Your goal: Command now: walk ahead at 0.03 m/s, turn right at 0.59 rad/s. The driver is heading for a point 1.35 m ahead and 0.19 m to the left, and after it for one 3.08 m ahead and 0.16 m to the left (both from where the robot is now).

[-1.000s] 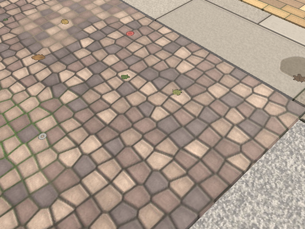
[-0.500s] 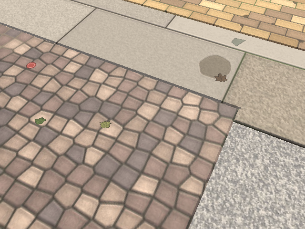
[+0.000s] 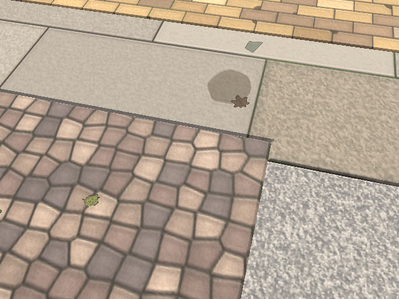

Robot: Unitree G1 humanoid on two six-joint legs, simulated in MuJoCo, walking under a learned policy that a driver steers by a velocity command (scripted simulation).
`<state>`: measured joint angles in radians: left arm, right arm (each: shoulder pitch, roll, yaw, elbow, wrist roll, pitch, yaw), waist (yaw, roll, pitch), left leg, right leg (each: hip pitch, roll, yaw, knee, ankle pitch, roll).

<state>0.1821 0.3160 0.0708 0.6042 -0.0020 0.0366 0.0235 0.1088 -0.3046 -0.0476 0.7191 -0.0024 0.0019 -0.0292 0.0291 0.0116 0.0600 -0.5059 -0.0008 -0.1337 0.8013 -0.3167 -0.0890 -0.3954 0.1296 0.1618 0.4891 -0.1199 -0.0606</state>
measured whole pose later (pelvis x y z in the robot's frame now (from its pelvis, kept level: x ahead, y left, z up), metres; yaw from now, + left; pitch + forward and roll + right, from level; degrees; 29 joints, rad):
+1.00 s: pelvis +0.04 +0.06 -0.01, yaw +1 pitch +1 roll -1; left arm 0.22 0.32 0.08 0.73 -0.01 -0.01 0.02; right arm 0.25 -0.31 -0.06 0.76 0.02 -0.01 0.03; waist 0.00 -0.04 0.02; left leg -0.30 0.00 0.06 0.66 -0.36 0.06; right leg -0.26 -0.07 -0.04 0.80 -0.48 0.01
